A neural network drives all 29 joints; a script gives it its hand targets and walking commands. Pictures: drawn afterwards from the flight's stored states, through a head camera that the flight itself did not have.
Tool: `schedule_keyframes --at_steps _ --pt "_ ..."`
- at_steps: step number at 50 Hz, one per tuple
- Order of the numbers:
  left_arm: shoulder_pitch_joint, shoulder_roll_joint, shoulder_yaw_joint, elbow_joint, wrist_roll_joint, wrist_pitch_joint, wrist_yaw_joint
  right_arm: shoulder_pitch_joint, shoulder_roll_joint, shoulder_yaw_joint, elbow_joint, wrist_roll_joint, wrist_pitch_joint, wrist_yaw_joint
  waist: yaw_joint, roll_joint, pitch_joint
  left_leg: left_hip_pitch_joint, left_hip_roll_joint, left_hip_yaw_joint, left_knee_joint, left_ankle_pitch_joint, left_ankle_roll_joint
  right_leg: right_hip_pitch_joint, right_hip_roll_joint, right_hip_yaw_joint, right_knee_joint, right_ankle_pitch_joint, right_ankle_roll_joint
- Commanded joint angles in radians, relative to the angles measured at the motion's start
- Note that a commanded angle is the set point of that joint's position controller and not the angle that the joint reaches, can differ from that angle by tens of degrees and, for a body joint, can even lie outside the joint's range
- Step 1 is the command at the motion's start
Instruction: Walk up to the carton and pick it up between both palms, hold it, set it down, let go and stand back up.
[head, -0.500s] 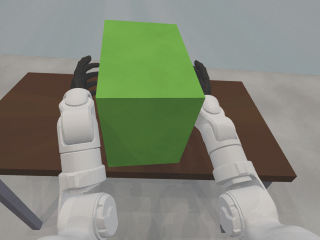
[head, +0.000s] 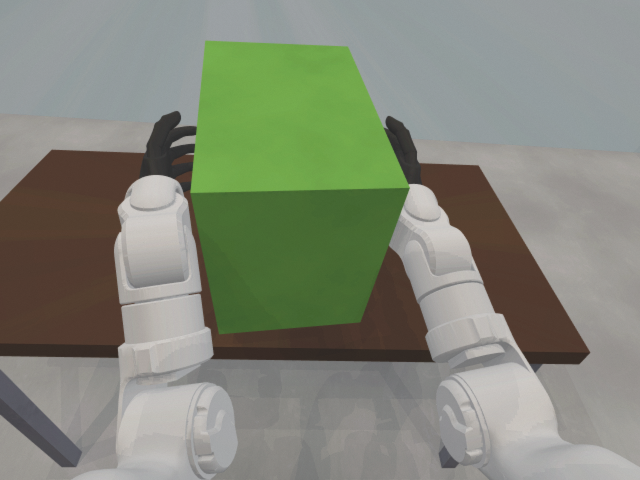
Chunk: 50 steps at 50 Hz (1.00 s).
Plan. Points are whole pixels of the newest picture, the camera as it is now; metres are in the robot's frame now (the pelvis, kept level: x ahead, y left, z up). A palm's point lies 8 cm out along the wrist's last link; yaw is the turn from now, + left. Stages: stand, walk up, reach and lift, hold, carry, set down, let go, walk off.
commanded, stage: hold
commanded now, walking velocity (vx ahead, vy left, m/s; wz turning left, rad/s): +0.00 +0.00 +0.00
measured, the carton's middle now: (285, 186) +0.40 +0.01 +0.20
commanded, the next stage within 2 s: none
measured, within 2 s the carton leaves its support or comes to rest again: neither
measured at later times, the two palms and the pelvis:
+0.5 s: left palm (164, 185) +0.35 +0.14 +0.24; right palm (405, 189) +0.36 -0.13 +0.22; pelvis -0.01 -0.01 +0.00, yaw +0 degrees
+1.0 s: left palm (169, 183) +0.37 +0.14 +0.23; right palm (402, 188) +0.37 -0.13 +0.21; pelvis +0.00 +0.00 +0.00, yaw +0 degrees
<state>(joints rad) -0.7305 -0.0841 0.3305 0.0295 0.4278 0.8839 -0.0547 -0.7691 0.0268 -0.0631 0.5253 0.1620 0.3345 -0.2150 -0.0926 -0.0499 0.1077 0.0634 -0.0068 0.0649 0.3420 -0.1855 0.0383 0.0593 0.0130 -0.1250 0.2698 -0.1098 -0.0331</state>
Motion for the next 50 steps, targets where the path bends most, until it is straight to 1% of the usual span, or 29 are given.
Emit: schedule_keyframes --at_steps 1,2,4,6,7,9,10,11,12,13,15,18,20,22,23,26,30,31,35,37,40,41,42,44,45,46,47,49,50 --pt "-0.600 -0.428 -0.400 0.011 -0.141 -0.042 -0.129 -0.761 0.494 0.321 -0.227 0.052 -0.054 0.088 -0.018 0.078 -0.337 -0.067 -0.007 -0.005 -0.068 0.137 -0.017 0.146 0.017 0.026 -0.003 0.062 0.054" --pt "-0.601 -0.434 -0.409 -0.005 -0.146 -0.044 -0.129 -0.753 0.479 0.309 -0.241 0.052 -0.058 0.089 -0.021 0.099 -0.354 -0.069 0.003 -0.006 -0.077 0.144 -0.028 0.170 0.021 0.023 0.000 0.078 0.056" --pt "-0.575 -0.453 -0.431 -0.058 -0.162 -0.050 -0.125 -0.788 0.504 0.341 -0.325 0.066 -0.063 0.080 -0.015 0.065 -0.461 -0.017 0.007 -0.024 -0.044 0.292 -0.039 0.209 0.023 0.023 0.013 0.187 0.066" --pt "-0.567 -0.441 -0.463 -0.099 -0.174 -0.051 -0.123 -0.771 0.509 0.381 -0.361 0.094 -0.063 0.065 -0.019 0.078 -0.474 0.023 -0.011 -0.030 -0.002 0.365 -0.041 0.205 0.022 0.029 0.024 0.299 0.067" --pt "-0.569 -0.435 -0.451 -0.088 -0.180 -0.046 -0.125 -0.774 0.508 0.386 -0.357 0.085 -0.057 0.059 -0.028 0.058 -0.464 0.023 -0.005 -0.025 -0.002 0.366 -0.049 0.203 0.022 0.024 0.022 0.275 0.068" --pt "-0.567 -0.404 -0.414 0.000 -0.152 -0.041 -0.132 -0.772 0.500 0.378 -0.276 0.082 -0.045 0.062 -0.001 0.033 -0.353 -0.031 -0.008 -0.015 -0.046 0.210 -0.028 0.158 0.012 0.025 0.002 0.152 0.069" --pt "-0.579 -0.413 -0.387 -0.002 -0.132 -0.041 -0.136 -0.768 0.498 0.352 -0.256 0.055 -0.037 0.066 -0.003 0.031 -0.315 -0.074 -0.007 -0.005 -0.072 0.126 -0.017 0.149 0.015 0.020 -0.009 0.078 0.075" --pt "-0.578 -0.424 -0.375 0.036 -0.123 -0.036 -0.137 -0.772 0.488 0.323 -0.255 0.041 -0.040 0.079 -0.005 0.060 -0.299 -0.099 0.012 -0.009 -0.103 0.082 -0.017 0.153 0.024 0.007 -0.010 0.004 0.055" --pt "-0.558 -0.422 -0.375 0.044 -0.128 -0.039 -0.135 -0.791 0.506 0.322 -0.258 0.047 -0.055 0.086 0.023 0.069 -0.317 -0.119 0.007 0.000 -0.101 0.065 -0.002 0.170 0.022 0.015 -0.004 0.008 0.055" --pt "-0.595 -0.405 -0.369 0.025 -0.128 -0.044 -0.133 -0.786 0.496 0.312 -0.257 0.032 -0.059 0.086 0.015 0.054 -0.326 -0.116 -0.001 0.004 -0.102 0.059 0.001 0.190 0.022 0.009 -0.002 0.012 0.065" --pt "-0.607 -0.446 -0.418 -0.008 -0.154 -0.052 -0.129 -0.801 0.502 0.328 -0.299 0.040 -0.074 0.092 0.005 0.082 -0.420 -0.081 0.005 -0.014 -0.086 0.141 -0.012 0.189 0.024 0.016 0.010 0.076 0.058" --pt "-0.600 -0.454 -0.438 -0.045 -0.174 -0.062 -0.122 -0.791 0.521 0.354 -0.314 0.069 -0.071 0.070 -0.005 0.051 -0.439 -0.022 -0.013 -0.017 -0.039 0.226 -0.025 0.191 0.019 0.021 0.010 0.170 0.073" --pt "-0.587 -0.433 -0.414 0.025 -0.153 -0.056 -0.133 -0.783 0.507 0.342 -0.274 0.048 -0.061 0.072 -0.004 0.047 -0.367 -0.058 -0.003 -0.010 -0.063 0.143 -0.018 0.147 0.018 0.027 -0.003 0.071 0.066" --pt "-0.617 -0.445 -0.415 0.020 -0.143 -0.057 -0.136 -0.780 0.505 0.304 -0.230 0.025 -0.055 0.084 -0.014 0.088 -0.330 -0.118 0.009 -0.007 -0.105 0.036 -0.016 0.156 0.017 0.022 0.003 0.002 0.058" --pt "-0.626 -0.441 -0.407 0.021 -0.142 -0.060 -0.135 -0.784 0.513 0.306 -0.231 0.039 -0.059 0.092 0.000 0.101 -0.325 -0.138 0.010 -0.006 -0.117 0.039 -0.003 0.185 0.028 0.011 0.006 -0.003 0.064" --pt "-0.609 -0.438 -0.382 0.038 -0.145 -0.065 -0.135 -0.770 0.512 0.284 -0.210 0.015 -0.064 0.092 -0.027 0.065 -0.335 -0.113 -0.001 -0.005 -0.102 0.045 0.006 0.166 0.014 0.017 0.000 -0.002 0.051" --pt "-0.605 -0.409 -0.345 0.069 -0.125 -0.067 -0.143 -0.794 0.522 0.292 -0.221 0.010 -0.066 0.085 -0.003 0.035 -0.335 -0.139 -0.016 0.000 -0.101 0.025 0.013 0.191 -0.002 0.022 -0.002 0.014 0.069" --pt "-0.642 -0.426 -0.373 0.066 -0.135 -0.075 -0.143 -0.811 0.529 0.299 -0.241 0.002 -0.076 0.088 0.004 0.050 -0.354 -0.142 -0.010 0.002 -0.104 0.009 0.011 0.174 0.000 0.026 0.003 -0.006 0.070" --pt "-0.600 -0.437 -0.392 0.056 -0.157 -0.082 -0.125 -0.820 0.536 0.328 -0.278 0.044 -0.092 0.084 0.005 0.028 -0.394 -0.072 -0.015 -0.009 -0.070 0.128 0.002 0.188 0.001 0.031 -0.001 0.111 0.067" --pt "-0.613 -0.418 -0.380 0.049 -0.143 -0.080 -0.129 -0.815 0.533 0.341 -0.280 0.034 -0.088 0.079 0.016 0.004 -0.387 -0.083 -0.008 -0.015 -0.080 0.103 0.011 0.197 0.011 0.025 0.003 0.081 0.078" --pt "-0.591 -0.422 -0.397 0.026 -0.150 -0.074 -0.128 -0.794 0.518 0.343 -0.297 0.049 -0.090 0.073 -0.002 0.057 -0.403 -0.081 -0.004 -0.006 -0.065 0.149 -0.006 0.218 -0.002 0.028 0.007 0.137 0.070" --pt "-0.595 -0.430 -0.406 -0.013 -0.156 -0.078 -0.131 -0.800 0.527 0.353 -0.321 0.053 -0.091 0.070 0.003 0.032 -0.451 -0.028 -0.019 -0.010 -0.047 0.184 -0.007 0.209 0.005 0.033 0.014 0.172 0.073" --pt "-0.572 -0.417 -0.401 0.011 -0.152 -0.075 -0.132 -0.780 0.504 0.356 -0.295 0.065 -0.084 0.070 0.009 0.036 -0.411 -0.040 -0.010 0.001 -0.061 0.194 -0.014 0.190 0.008 0.027 0.009 0.169 0.073" --pt "-0.569 -0.434 -0.408 0.000 -0.154 -0.064 -0.136 -0.779 0.504 0.345 -0.293 0.054 -0.078 0.069 -0.010 0.063 -0.403 -0.032 -0.004 -0.006 -0.052 0.205 -0.023 0.194 0.014 0.019 0.011 0.160 0.062" --pt "-0.592 -0.416 -0.405 -0.020 -0.151 -0.066 -0.137 -0.758 0.493 0.337 -0.279 0.045 -0.076 0.069 0.000 0.054 -0.395 -0.032 -0.006 -0.007 -0.049 0.177 -0.017 0.165 0.015 0.017 0.009 0.125 0.070" --pt "-0.571 -0.428 -0.414 -0.012 -0.150 -0.062 -0.140 -0.755 0.493 0.332 -0.277 0.044 -0.074 0.072 -0.026 0.057 -0.407 -0.026 -0.008 -0.007 -0.057 0.189 -0.019 0.175 0.020 0.016 0.002 0.117 0.060" --pt "-0.574 -0.432 -0.427 -0.029 -0.151 -0.062 -0.137 -0.743 0.497 0.336 -0.287 0.052 -0.076 0.072 -0.014 0.078 -0.395 -0.042 -0.007 -0.007 -0.052 0.196 -0.026 0.177 0.017 0.011 0.002 0.130 0.061" --pt "-0.569 -0.443 -0.434 -0.059 -0.153 -0.060 -0.131 -0.737 0.503 0.353 -0.303 0.062 -0.072 0.074 -0.026 0.072 -0.413 -0.015 -0.001 -0.020 -0.046 0.249 -0.035 0.194 0.015 0.023 0.008 0.181 0.062" --pt "-0.570 -0.451 -0.473 -0.092 -0.174 -0.062 -0.126 -0.759 0.491 0.352 -0.340 0.084 -0.081 0.076 -0.013 0.118 -0.460 0.002 0.001 -0.025 -0.027 0.296 -0.049 0.186 0.017 0.021 0.019 0.197 0.061"
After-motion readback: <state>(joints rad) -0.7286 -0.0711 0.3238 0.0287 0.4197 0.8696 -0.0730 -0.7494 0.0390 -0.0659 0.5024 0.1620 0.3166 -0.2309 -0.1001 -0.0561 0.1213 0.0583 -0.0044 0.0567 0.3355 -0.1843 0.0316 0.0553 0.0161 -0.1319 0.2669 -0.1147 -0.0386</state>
